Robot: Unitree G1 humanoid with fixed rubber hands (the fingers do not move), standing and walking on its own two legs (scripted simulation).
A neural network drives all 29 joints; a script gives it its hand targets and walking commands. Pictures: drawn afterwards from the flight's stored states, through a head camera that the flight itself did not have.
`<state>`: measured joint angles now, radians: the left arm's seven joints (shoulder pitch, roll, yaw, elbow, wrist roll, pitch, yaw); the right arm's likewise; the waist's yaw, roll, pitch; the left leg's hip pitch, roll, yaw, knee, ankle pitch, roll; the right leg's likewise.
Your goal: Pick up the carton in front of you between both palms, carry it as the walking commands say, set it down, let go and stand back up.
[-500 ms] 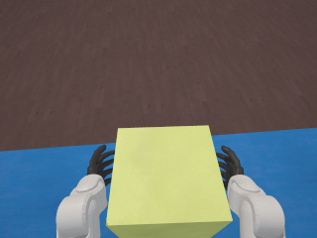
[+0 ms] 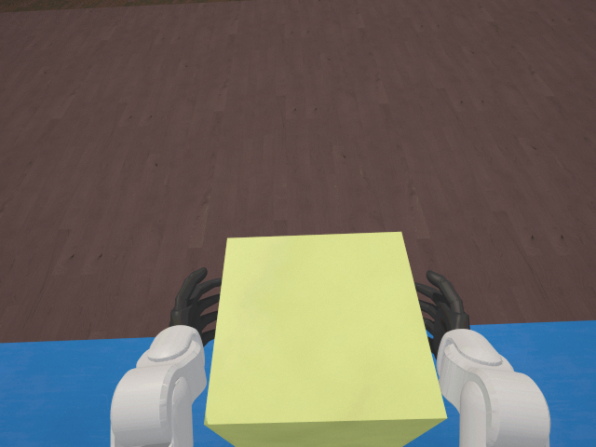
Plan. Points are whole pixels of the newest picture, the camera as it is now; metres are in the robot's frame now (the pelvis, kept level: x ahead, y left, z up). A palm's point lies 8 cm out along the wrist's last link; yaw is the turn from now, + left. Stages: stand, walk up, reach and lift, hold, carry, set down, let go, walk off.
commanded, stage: carry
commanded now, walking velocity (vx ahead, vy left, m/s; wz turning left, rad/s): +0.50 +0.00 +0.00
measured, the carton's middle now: (317, 352) +0.24 +0.00 +0.02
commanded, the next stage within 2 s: none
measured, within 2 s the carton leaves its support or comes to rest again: neither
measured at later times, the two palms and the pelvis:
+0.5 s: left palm (218, 143) +0.60 +0.18 +0.11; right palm (385, 145) +0.57 -0.12 +0.11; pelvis +0.34 +0.04 +0.00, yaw -4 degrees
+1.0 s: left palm (256, 50) +1.00 +0.14 +0.12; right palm (373, 48) +1.01 -0.16 +0.11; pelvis +0.65 -0.02 +0.01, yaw -1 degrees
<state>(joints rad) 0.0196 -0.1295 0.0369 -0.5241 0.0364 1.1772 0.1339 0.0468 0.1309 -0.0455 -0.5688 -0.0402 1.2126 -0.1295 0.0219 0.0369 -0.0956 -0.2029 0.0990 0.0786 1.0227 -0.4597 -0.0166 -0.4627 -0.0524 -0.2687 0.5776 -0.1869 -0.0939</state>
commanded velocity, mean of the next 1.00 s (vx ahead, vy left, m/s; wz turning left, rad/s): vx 0.50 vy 0.00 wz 0.00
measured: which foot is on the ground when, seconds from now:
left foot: up 0.00-0.38, down 0.40-0.90, up 0.92-1.00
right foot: down 0.00-0.42, up 0.44-0.86, down 0.88-1.00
